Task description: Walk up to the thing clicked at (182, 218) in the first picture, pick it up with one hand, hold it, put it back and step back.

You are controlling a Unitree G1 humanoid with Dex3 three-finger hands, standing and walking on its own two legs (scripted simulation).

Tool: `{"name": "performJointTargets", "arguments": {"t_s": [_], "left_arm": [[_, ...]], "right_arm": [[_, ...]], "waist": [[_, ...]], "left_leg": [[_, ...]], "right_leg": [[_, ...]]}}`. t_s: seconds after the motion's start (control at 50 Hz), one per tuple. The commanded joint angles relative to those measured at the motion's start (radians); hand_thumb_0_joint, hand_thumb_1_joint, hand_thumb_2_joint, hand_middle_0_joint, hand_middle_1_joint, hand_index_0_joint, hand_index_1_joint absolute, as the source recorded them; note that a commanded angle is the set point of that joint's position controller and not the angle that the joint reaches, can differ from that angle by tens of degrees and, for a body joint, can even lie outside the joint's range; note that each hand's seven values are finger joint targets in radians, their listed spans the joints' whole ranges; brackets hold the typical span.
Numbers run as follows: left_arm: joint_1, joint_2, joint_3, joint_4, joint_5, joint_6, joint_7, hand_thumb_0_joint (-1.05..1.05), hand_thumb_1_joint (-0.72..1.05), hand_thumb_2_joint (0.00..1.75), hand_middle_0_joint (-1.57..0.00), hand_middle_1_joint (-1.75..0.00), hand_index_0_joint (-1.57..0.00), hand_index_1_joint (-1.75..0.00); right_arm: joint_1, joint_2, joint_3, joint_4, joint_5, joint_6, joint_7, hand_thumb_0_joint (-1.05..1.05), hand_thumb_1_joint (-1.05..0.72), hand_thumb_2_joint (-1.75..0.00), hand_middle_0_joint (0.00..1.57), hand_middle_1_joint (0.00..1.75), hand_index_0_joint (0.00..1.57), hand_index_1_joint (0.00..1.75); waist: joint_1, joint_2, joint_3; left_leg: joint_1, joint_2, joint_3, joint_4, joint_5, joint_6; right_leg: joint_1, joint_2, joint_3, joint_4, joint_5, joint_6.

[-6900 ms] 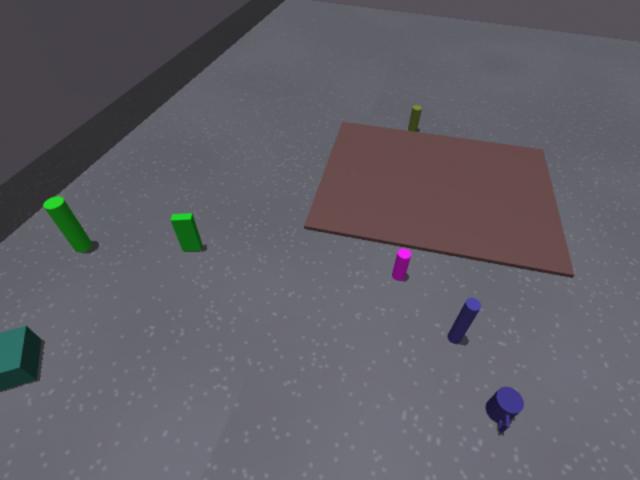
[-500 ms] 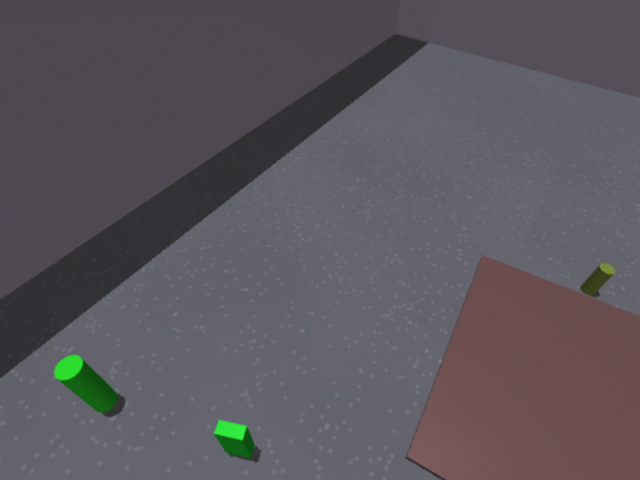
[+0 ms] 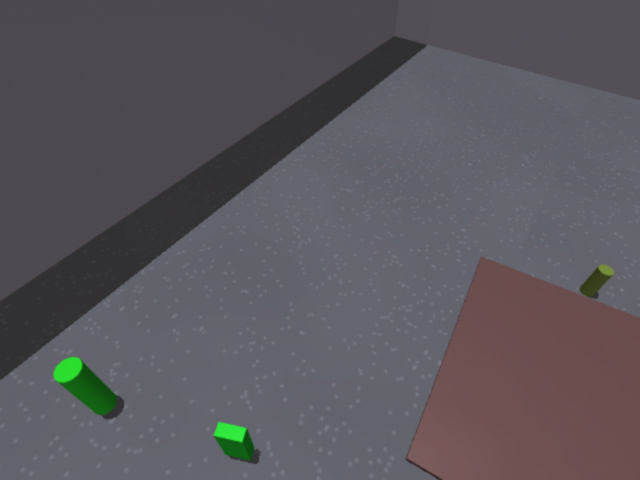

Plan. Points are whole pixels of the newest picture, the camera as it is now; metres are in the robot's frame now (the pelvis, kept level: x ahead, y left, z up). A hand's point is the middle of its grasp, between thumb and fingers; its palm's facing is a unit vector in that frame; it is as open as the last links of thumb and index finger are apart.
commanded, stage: stand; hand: left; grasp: from the side
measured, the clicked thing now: (235, 442) +0.36 +0.23 -0.69
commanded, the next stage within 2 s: go down in 0.78 s
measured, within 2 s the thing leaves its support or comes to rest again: neither
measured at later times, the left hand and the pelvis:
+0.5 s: hand out of the picture +0.07 +0.26 -0.16, palm faces -0.04 -0.94 -0.34, open 7.4 cm; pelvis +0.00 +0.00 +0.00, yaw +0 degrees
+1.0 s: hand out of the picture +0.11 +0.25 -0.16, palm faces +0.03 -0.94 -0.33, open 8.2 cm; pelvis +0.00 +0.00 -0.01, yaw +0 degrees
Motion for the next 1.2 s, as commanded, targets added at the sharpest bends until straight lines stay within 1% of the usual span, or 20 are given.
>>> {"name": "performJointTargets", "arguments": {"t_s": [0.0, 0.14, 0.48, 0.54, 0.64, 0.66, 0.8, 0.84, 0.86, 0.88, 0.9, 0.92, 0.94, 0.98, 1.02, 1.04, 1.06, 1.08, 1.12, 1.18], "left_arm": [[-0.029, 0.219, 0.043, -0.060, -0.003, -0.023, 0.017, 0.00, 0.90, 0.90, -0.20, -0.30, -0.20, -0.30], [-0.026, 0.220, 0.044, -0.058, -0.003, -0.020, 0.016, 0.00, 0.90, 0.90, -0.20, -0.30, -0.20, -0.30], [-0.017, 0.220, 0.042, -0.062, -0.003, -0.022, 0.015, 0.00, 0.90, 0.90, -0.20, -0.30, -0.20, -0.30], [-0.021, 0.223, 0.041, -0.065, -0.001, -0.023, 0.017, 0.00, 0.90, 0.90, -0.20, -0.30, -0.20, -0.30], [-0.015, 0.216, 0.038, -0.062, -0.002, -0.023, 0.017, 0.00, 0.90, 0.90, -0.20, -0.30, -0.20, -0.30], [-0.017, 0.217, 0.039, -0.063, -0.002, -0.023, 0.017, 0.00, 0.90, 0.90, -0.20, -0.30, -0.20, -0.30], [-0.017, 0.218, 0.038, -0.065, -0.005, -0.024, 0.017, 0.00, 0.90, 0.90, -0.20, -0.30, -0.20, -0.30], [-0.014, 0.220, 0.039, -0.063, -0.005, -0.024, 0.017, 0.00, 0.90, 0.90, -0.20, -0.30, -0.20, -0.30], [-0.021, 0.219, 0.039, -0.064, -0.004, -0.023, 0.017, 0.00, 0.82, 0.82, -0.28, -0.22, -0.28, -0.22], [-0.371, 0.025, 0.033, -0.415, -0.055, -0.113, 0.031, 0.00, 0.74, 0.74, -0.20, -0.14, -0.20, -0.14], [-0.451, 0.097, 0.061, -0.329, -0.053, -0.099, 0.038, 0.00, 0.66, 0.66, -0.12, -0.06, -0.12, -0.06], [-0.281, 0.197, 0.133, -0.155, -0.031, -0.056, 0.047, 0.00, 0.58, 0.58, -0.04, -0.01, -0.04, 0.00], [-0.210, 0.193, 0.147, -0.106, -0.024, -0.041, 0.032, 0.00, 0.50, 0.50, 0.00, -0.04, -0.01, -0.03], [-0.299, 0.256, 0.186, -0.141, 0.005, -0.048, 0.014, 0.00, 0.34, 0.34, -0.01, -0.06, -0.03, -0.04], [-0.187, 0.238, 0.207, -0.068, 0.049, -0.027, -0.010, 0.00, 0.21, 0.19, -0.01, -0.06, -0.03, -0.04], [-0.129, 0.261, 0.248, -0.081, 0.070, -0.020, -0.018, 0.00, 0.16, 0.17, -0.02, -0.04, -0.03, -0.03], [-0.078, 0.265, 0.279, -0.114, 0.070, -0.012, -0.019, 0.00, 0.09, 0.15, -0.03, -0.04, -0.04, -0.03], [-0.043, 0.246, 0.282, -0.140, 0.069, 0.002, -0.019, 0.00, 0.05, 0.13, -0.03, -0.05, -0.05, -0.04], [-0.096, 0.213, 0.259, -0.196, 0.067, 0.034, -0.018, 0.00, -0.04, 0.12, -0.04, -0.06, -0.04, -0.05], [-0.119, 0.226, 0.273, -0.251, 0.064, 0.071, -0.024, 0.00, -0.23, 0.09, -0.05, -0.06, -0.06, -0.05]], "right_arm": [[-0.039, -0.213, -0.035, -0.061, -0.001, -0.019, -0.012, 0.00, -0.90, -0.90, 0.20, 0.30, 0.20, 0.30], [-0.033, -0.213, -0.032, -0.059, -0.003, -0.018, -0.011, 0.00, -0.90, -0.90, 0.20, 0.30, 0.20, 0.30], [-0.021, -0.215, -0.033, -0.059, -0.004, -0.021, -0.011, 0.00, -0.90, -0.90, 0.20, 0.30, 0.20, 0.30], [-0.021, -0.213, -0.035, -0.063, -0.003, -0.020, -0.011, 0.00, -0.90, -0.90, 0.20, 0.30, 0.20, 0.30], [-0.026, -0.215, -0.036, -0.060, -0.004, -0.019, -0.009, 0.00, -0.90, -0.90, 0.20, 0.30, 0.20, 0.30], [-0.017, -0.215, -0.035, -0.058, -0.004, -0.017, -0.010, 0.00, -0.90, -0.90, 0.20, 0.30, 0.20, 0.30], [-0.024, -0.215, -0.036, -0.060, -0.004, -0.023, -0.010, 0.00, -0.90, -0.90, 0.20, 0.30, 0.20, 0.30], [-0.016, -0.212, -0.034, -0.059, -0.003, -0.024, -0.011, 0.00, -0.90, -0.90, 0.20, 0.30, 0.20, 0.30], [-0.018, -0.215, -0.035, -0.061, -0.003, -0.024, -0.012, 0.00, -0.88, -0.90, 0.20, 0.30, 0.20, 0.30], [-0.003, -0.046, -0.001, -0.338, 0.066, -0.071, -0.033, 0.00, -0.93, -0.91, 0.20, 0.30, 0.20, 0.30], [0.048, -0.075, -0.003, -0.285, 0.070, -0.069, -0.043, 0.00, -0.93, -0.91, 0.20, 0.30, 0.20, 0.30], [0.074, -0.107, -0.015, -0.271, 0.064, -0.058, -0.048, 0.00, -0.94, -0.91, 0.20, 0.30, 0.20, 0.30], [0.083, -0.106, -0.031, -0.298, 0.064, -0.048, -0.047, 0.00, -0.93, -0.91, 0.20, 0.30, 0.20, 0.30], [0.114, -0.107, -0.058, -0.329, 0.052, -0.055, -0.059, 0.00, -0.92, -0.90, 0.20, 0.30, 0.20, 0.30], [0.154, -0.103, -0.077, -0.361, 0.035, -0.061, -0.052, 0.00, -0.91, -0.90, 0.20, 0.30, 0.20, 0.30], [0.161, -0.099, -0.089, -0.382, 0.026, -0.061, -0.044, 0.00, -0.92, -0.90, 0.20, 0.30, 0.20, 0.30], [0.166, -0.096, -0.094, -0.409, 0.027, -0.062, -0.040, 0.00, -0.90, -0.90, 0.20, 0.30, 0.20, 0.30], [0.159, -0.088, -0.093, -0.440, 0.030, -0.061, -0.038, 0.00, -0.89, -0.90, 0.20, 0.30, 0.20, 0.30], [0.137, -0.079, -0.089, -0.475, 0.031, -0.059, -0.037, 0.00, -0.88, -0.89, 0.20, 0.30, 0.20, 0.30], [0.103, -0.075, -0.088, -0.535, 0.034, -0.069, -0.031, 0.00, -0.86, -0.89, 0.20, 0.30, 0.20, 0.30]], "waist": [[0.005, -0.014, -0.066], [0.004, 0.000, -0.052], [0.004, -0.001, -0.062], [0.004, -0.015, -0.068], [0.004, -0.013, -0.043], [0.001, -0.008, -0.044], [0.007, 0.002, -0.080], [0.006, -0.007, -0.081], [0.005, -0.002, -0.082], [-0.119, 0.045, 0.001], [-0.085, -0.009, -0.034], [-0.061, -0.046, -0.012], [-0.032, -0.044, -0.026], [-0.027, -0.055, -0.157], [-0.020, -0.043, -0.225], [0.016, -0.025, -0.277], [0.036, 0.023, -0.319], [0.043, 0.049, -0.330], [0.025, 0.062, -0.286], [0.007, 0.042, -0.248]], "left_leg": [[0.008, 0.112, -0.078, -0.039, 0.164, 0.035], [-0.009, 0.106, -0.075, -0.050, 0.105, 0.037], [-0.003, 0.106, -0.076, -0.047, 0.107, 0.036], [0.004, 0.111, -0.079, -0.041, 0.138, 0.037], [-0.014, 0.106, -0.077, -0.041, 0.106, 0.036], [-0.016, 0.103, -0.073, -0.046, 0.068, 0.037], [0.007, 0.112, -0.075, -0.036, 0.190, 0.036], [0.010, 0.112, -0.073, -0.037, 0.189, 0.035], [0.009, 0.112, -0.071, -0.035, 0.190, 0.036], [-0.109, -0.033, 0.054, 0.037, 0.008, 0.031], [-0.111, -0.037, 0.051, 0.046, -0.023, 0.038], [-0.152, -0.041, 0.049, 0.062, -0.046, 0.040], [-0.179, -0.036, 0.051, 0.097, -0.021, 0.038], [-0.181, -0.034, 0.041, 0.161, 0.039, 0.040], [-0.239, -0.041, 0.035, 0.234, 0.081, 0.038], [-0.262, -0.043, 0.033, 0.261, 0.113, 0.034], [-0.253, -0.046, 0.036, 0.271, 0.137, 0.028], [-0.244, -0.046, 0.033, 0.266, 0.153, 0.020], [-0.287, -0.042, 0.028, 0.286, 0.124, 0.017], [-0.370, -0.029, 0.017, 0.343, 0.036, 0.019]], "right_leg": [[0.007, -0.113, 0.089, -0.050, 0.138, -0.029], [-0.009, -0.112, 0.092, -0.052, 0.090, -0.028], [-0.017, -0.111, 0.098, -0.049, 0.087, -0.028], [-0.015, -0.112, 0.096, -0.044, 0.111, -0.030], [-0.028, -0.110, 0.099, -0.057, 0.078, -0.026], [-0.033, -0.111, 0.105, -0.063, 0.055, -0.026], [0.006, -0.113, 0.094, -0.031, 0.163, -0.031], [0.009, -0.115, 0.097, -0.031, 0.166, -0.031], [0.009, -0.116, 0.096, -0.030, 0.167, -0.032], [-0.228, 0.016, 0.028, 0.024, 0.083, -0.021], [-0.169, 0.014, 0.015, 0.022, 0.039, -0.015], [-0.177, 0.020, 0.003, 0.030, -0.004, -0.022], [-0.195, 0.022, 0.002, 0.063, 0.002, -0.024], [-0.192, 0.021, 0.008, 0.128, 0.071, -0.018], [-0.215, 0.017, 0.014, 0.207, 0.126, -0.019], [-0.197, 0.017, 0.012, 0.239, 0.141, -0.024], [-0.183, 0.019, 0.015, 0.256, 0.154, -0.030], [-0.184, 0.023, 0.011, 0.264, 0.153, -0.035], [-0.251, 0.027, 0.011, 0.277, 0.112, -0.035], [-0.340, 0.032, 0.002, 0.324, 0.016, -0.035]]}}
